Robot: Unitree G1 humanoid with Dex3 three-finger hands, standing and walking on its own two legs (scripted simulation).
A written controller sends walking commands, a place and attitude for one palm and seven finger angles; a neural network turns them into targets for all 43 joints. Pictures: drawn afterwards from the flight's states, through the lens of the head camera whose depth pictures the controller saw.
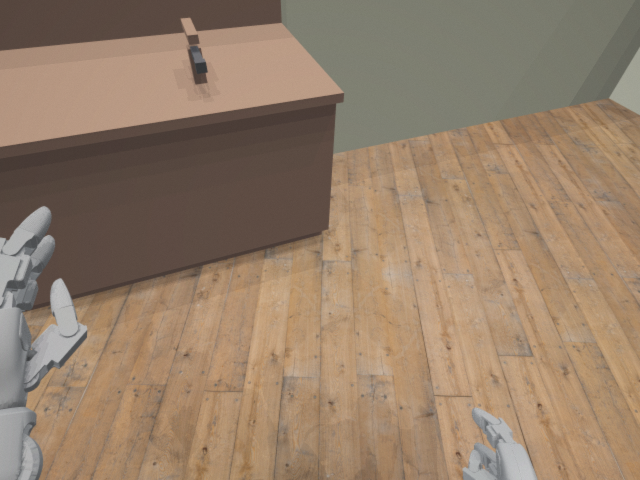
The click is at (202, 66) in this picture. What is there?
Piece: tap's lever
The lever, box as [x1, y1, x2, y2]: [194, 59, 207, 73]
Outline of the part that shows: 194,60 197,73 207,72 204,59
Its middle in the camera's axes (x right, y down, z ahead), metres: -0.33 -0.46 +1.04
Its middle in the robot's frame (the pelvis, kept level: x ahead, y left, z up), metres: +1.08 +0.39 +0.03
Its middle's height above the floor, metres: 0.80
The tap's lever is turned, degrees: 0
